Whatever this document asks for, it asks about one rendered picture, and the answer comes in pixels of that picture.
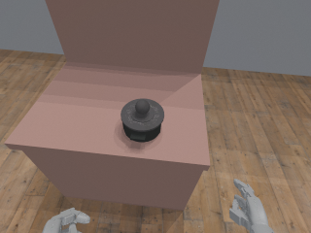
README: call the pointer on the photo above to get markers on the pot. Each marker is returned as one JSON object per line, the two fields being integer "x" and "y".
{"x": 141, "y": 137}

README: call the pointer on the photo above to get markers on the robot left hand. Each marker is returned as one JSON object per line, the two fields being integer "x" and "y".
{"x": 72, "y": 216}

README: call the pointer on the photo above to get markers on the robot right hand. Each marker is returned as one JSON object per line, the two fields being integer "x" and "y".
{"x": 252, "y": 211}

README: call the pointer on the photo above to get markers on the knob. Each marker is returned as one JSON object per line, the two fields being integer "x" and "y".
{"x": 142, "y": 107}

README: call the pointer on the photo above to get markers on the robot right forearm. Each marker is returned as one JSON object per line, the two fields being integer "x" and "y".
{"x": 260, "y": 228}

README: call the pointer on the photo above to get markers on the lid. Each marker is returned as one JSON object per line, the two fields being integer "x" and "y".
{"x": 142, "y": 122}

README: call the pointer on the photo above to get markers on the table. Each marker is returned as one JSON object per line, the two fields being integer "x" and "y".
{"x": 118, "y": 51}

